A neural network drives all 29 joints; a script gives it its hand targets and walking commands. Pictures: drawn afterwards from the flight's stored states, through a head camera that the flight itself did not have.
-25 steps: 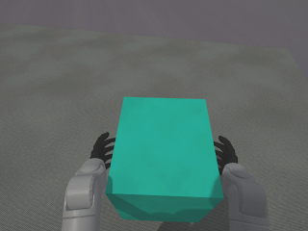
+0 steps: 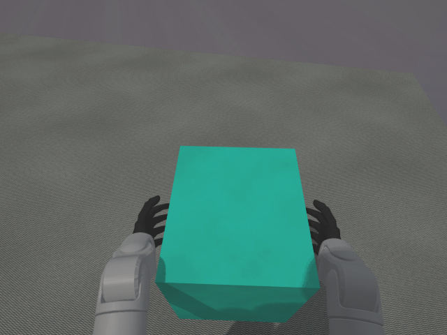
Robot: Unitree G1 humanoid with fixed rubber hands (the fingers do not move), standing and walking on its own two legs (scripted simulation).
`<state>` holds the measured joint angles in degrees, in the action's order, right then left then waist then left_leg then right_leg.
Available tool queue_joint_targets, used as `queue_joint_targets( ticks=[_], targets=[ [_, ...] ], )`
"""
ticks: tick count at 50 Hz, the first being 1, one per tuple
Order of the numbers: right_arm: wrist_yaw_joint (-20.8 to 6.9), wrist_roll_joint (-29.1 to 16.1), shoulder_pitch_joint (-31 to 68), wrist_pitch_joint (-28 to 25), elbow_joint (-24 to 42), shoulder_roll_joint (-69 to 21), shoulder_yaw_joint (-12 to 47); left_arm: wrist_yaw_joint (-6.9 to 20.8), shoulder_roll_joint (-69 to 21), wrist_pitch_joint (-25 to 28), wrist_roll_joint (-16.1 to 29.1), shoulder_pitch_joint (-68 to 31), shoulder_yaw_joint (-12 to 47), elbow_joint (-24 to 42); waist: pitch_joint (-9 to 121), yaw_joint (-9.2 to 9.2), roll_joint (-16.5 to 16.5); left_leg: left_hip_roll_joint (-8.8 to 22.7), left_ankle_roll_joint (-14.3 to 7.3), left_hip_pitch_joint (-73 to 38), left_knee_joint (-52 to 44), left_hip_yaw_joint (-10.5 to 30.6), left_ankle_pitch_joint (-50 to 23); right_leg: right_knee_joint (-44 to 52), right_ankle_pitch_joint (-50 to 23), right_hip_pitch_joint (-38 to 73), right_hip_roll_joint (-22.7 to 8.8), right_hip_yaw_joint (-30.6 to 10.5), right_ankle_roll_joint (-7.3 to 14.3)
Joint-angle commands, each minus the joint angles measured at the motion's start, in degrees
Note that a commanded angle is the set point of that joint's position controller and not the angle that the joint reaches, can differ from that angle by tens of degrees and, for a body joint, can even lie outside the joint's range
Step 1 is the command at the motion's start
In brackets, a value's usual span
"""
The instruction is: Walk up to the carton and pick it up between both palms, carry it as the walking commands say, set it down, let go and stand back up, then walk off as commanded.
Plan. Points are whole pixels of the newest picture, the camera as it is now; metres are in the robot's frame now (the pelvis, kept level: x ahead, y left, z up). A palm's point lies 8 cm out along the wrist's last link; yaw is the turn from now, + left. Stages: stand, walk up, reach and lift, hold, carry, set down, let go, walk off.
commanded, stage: carry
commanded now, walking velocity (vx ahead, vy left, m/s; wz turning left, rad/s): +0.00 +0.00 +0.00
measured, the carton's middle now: (234, 237) +0.32 +0.00 -0.02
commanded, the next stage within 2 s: hold in 0.42 s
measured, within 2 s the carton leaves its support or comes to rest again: neither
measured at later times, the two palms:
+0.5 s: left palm (141, 250) +0.25 +0.17 +0.03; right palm (322, 256) +0.25 -0.15 +0.03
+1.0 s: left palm (142, 248) +0.25 +0.16 +0.04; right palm (327, 253) +0.25 -0.16 +0.05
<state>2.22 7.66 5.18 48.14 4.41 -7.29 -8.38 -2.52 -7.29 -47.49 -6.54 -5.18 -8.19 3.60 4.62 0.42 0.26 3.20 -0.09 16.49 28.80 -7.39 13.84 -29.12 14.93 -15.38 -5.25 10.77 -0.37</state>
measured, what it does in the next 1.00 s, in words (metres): stands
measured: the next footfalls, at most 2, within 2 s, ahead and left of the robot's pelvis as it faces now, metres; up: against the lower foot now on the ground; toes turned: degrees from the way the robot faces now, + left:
none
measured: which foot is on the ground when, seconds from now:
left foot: down 0.00-1.00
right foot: down 0.00-1.00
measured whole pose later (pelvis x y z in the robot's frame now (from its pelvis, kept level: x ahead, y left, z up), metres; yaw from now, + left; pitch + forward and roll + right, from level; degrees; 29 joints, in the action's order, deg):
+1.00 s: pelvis -0.03 +0.00 +0.00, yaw +0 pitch -10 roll +0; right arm 1.0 10.3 12.2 42.2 -11.0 -5.7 -10.8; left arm -2.6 -6.1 -42.6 -9.1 -12.1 -9.9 -10.7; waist -5.0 1.2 0.3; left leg 1.8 -0.4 3.2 24.7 -4.9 11.4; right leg -24.8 12.3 -2.5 -1.7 3.2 0.1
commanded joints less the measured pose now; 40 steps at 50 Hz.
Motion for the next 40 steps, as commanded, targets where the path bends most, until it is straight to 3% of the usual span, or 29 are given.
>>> queue_joint_targets(
  ticks=[1, 21, 22, 23, 24, 25, 27, 29, 34, 40],
  targets=[
    [-7.6, -10.3, 21.2, -2.2, 4.1, -36.8, 29.5, 7.8, -37.8, 1.3, 10.5, -20.7, 29.7, 3.7, 10.5, 0.04, -0.2, 4.8, -0.4, -3.8, -4.4, 5.5, -8.2, 4.4, -9.7, 3.4, -4.9, -5.5, 1.1],
    [-8.0, -9.3, 20.5, -5.3, 1.5, -35.0, 28.3, 8.0, -36.3, 4.4, 9.6, -20.0, 28.6, 1.1, 10.8, 0.12, -0.3, 5.0, -0.6, -3.4, -4.7, 5.5, -8.3, 4.2, -9.2, 2.8, -4.7, -5.8, 1.0],
    [-7.5, -5.5, 12.9, -4.3, -10.3, -28.1, 23.0, 6.7, -25.7, 4.1, 3.2, -13.6, 22.4, -7.3, -1.1, 0.53, -2.3, -6.9, -1.4, -10.4, -9.5, 11.6, -11.5, 8.5, -12.8, 11.3, 8.3, -13.6, 1.5],
    [-7.1, -6.9, 14.9, -7.2, -3.8, -27.5, 24.9, 6.4, -26.8, 6.4, 5.0, -13.1, 25.4, -2.3, 0.7, -0.69, -2.2, -5.9, -1.0, -12.3, -8.6, 12.9, -16.0, 8.3, -15.1, 11.4, 8.1, -14.9, 1.7],
    [-7.1, -7.5, 15.8, -8.4, -1.3, -28.2, 26.3, 6.3, -28.6, 7.5, 6.2, -13.6, 27.8, 0.2, 3.4, -1.34, -2.0, -5.5, -0.4, -15.5, -8.1, 13.0, -19.3, 8.5, -16.7, 11.3, 8.2, -15.0, 1.6],
    [-7.0, -8.6, 17.0, -9.0, 1.8, -28.0, 27.7, 6.2, -28.9, 8.1, 7.4, -13.9, 29.1, 3.0, 5.7, -1.20, -1.4, -5.4, -0.1, -16.9, -8.0, 13.3, -21.9, 8.4, -18.8, 12.3, 8.4, -15.1, 1.5],
    [-7.0, -8.1, 18.3, -9.2, 2.8, -25.6, 26.5, 5.8, -26.5, 8.9, 7.9, -17.4, 29.3, 5.5, 8.2, -2.11, 0.1, -6.1, -0.1, -19.0, -8.1, 13.1, -23.5, 9.4, -20.5, 12.9, 8.8, -14.8, 1.8],
    [-6.9, -7.4, 17.6, -9.2, 3.4, -22.7, 25.3, 5.3, -24.6, 8.8, 7.7, -16.6, 28.7, 4.6, 7.8, -2.75, -0.4, -6.3, 0.0, -19.1, -8.8, 12.5, -18.4, 10.2, -16.8, 12.1, 9.0, -14.5, 2.3],
    [-6.2, -6.5, 17.4, -8.1, -1.0, -19.7, 21.6, 4.7, -20.7, 8.0, 6.4, -17.2, 23.8, -0.3, 1.5, -0.94, -0.1, -6.3, -0.8, -15.7, -9.5, 11.5, -7.3, 10.9, -7.7, 11.2, 8.4, -14.7, 3.4],
    [-6.6, -6.4, 23.4, -8.0, -5.6, -21.4, 19.8, 4.9, -22.6, 7.3, 6.0, -23.1, 21.4, -4.1, -1.0, 0.31, -0.3, -6.2, -1.0, -15.6, -8.7, 10.9, -1.1, 10.3, -1.1, 8.6, 7.9, -15.3, 3.9]
  ],
)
